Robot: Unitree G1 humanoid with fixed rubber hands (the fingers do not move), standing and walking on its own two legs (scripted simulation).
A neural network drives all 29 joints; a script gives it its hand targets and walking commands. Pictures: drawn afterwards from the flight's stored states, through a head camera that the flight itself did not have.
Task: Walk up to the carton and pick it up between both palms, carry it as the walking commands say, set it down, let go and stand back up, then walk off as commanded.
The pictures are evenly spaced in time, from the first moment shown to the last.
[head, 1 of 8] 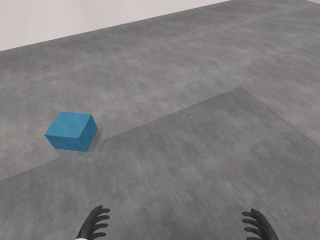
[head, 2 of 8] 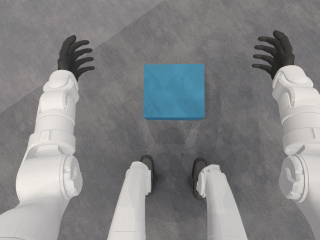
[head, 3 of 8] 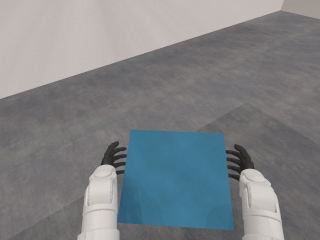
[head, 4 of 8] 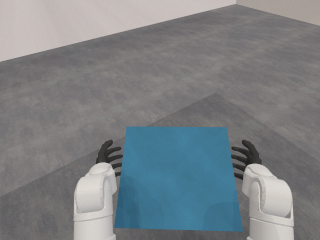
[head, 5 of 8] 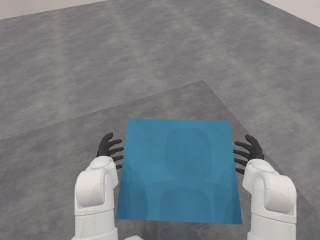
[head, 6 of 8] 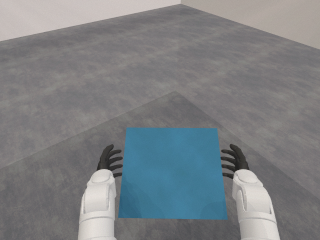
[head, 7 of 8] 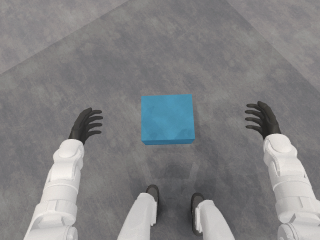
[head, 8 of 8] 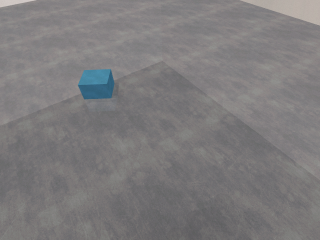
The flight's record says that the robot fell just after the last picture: no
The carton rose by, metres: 0.67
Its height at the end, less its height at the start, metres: +0.00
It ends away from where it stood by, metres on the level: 2.07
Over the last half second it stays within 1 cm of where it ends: yes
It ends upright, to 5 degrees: yes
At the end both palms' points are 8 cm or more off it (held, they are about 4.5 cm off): yes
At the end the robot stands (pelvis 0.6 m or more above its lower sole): yes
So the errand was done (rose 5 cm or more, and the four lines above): yes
